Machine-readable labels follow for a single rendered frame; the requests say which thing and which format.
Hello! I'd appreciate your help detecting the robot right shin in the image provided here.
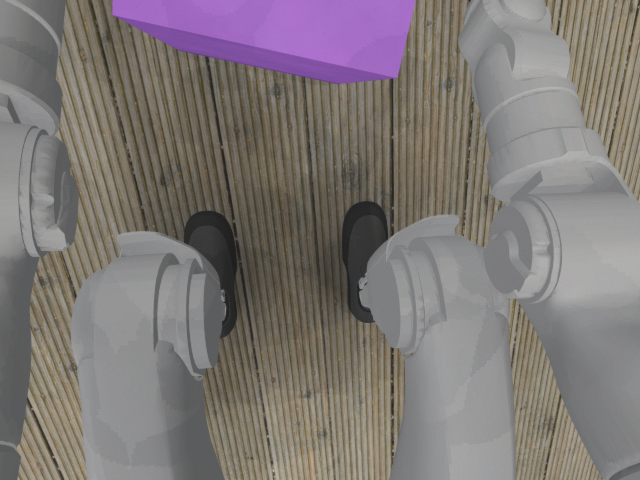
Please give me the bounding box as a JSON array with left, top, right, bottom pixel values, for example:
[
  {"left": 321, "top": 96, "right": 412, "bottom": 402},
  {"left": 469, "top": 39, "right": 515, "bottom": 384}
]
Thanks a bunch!
[{"left": 359, "top": 215, "right": 510, "bottom": 333}]

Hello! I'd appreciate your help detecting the carton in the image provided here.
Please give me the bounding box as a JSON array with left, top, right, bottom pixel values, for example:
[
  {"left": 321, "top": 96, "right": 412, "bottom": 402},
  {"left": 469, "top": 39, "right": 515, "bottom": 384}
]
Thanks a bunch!
[{"left": 112, "top": 0, "right": 416, "bottom": 84}]

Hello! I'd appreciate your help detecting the right robot foot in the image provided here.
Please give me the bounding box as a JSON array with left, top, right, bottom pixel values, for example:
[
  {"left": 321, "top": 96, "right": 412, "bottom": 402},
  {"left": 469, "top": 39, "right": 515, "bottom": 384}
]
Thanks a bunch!
[{"left": 342, "top": 201, "right": 388, "bottom": 323}]

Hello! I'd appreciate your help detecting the robot left forearm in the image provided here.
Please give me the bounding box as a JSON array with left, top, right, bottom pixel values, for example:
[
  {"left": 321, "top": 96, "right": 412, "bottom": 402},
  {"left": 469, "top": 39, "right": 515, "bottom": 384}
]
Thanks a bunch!
[{"left": 0, "top": 0, "right": 66, "bottom": 136}]

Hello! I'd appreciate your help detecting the left robot upper arm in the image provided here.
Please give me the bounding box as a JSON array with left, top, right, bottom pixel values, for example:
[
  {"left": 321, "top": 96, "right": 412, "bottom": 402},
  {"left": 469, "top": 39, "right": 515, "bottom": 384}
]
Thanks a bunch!
[{"left": 0, "top": 121, "right": 79, "bottom": 480}]

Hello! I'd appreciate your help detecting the right robot upper arm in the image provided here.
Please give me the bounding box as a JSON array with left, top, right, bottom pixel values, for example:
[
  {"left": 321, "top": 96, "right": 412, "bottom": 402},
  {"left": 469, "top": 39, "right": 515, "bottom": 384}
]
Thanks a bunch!
[{"left": 483, "top": 191, "right": 640, "bottom": 480}]

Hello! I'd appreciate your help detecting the robot right forearm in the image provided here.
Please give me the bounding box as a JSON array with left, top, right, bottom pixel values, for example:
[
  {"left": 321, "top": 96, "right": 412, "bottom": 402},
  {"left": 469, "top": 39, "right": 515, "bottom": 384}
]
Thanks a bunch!
[{"left": 458, "top": 0, "right": 640, "bottom": 205}]

